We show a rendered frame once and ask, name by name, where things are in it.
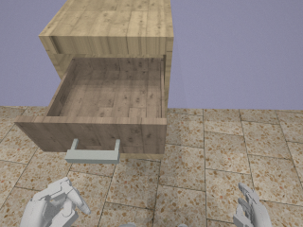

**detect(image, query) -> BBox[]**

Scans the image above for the left robot hand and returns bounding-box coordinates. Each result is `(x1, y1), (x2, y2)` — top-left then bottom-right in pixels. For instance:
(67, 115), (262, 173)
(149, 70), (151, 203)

(19, 177), (92, 227)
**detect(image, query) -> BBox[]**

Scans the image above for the cabinet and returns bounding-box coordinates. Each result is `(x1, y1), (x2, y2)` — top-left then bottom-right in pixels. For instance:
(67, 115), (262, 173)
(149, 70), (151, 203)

(38, 0), (174, 160)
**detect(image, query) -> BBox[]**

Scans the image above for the drawer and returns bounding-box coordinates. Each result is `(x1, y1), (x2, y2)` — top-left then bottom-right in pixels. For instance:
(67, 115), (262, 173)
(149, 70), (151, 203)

(13, 57), (168, 154)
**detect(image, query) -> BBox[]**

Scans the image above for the right robot hand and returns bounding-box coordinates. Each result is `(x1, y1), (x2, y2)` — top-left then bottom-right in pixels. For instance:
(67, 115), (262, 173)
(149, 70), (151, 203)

(233, 182), (273, 227)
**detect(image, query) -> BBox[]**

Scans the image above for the handle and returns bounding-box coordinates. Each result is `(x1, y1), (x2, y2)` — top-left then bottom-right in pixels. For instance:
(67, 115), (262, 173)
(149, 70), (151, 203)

(64, 138), (120, 165)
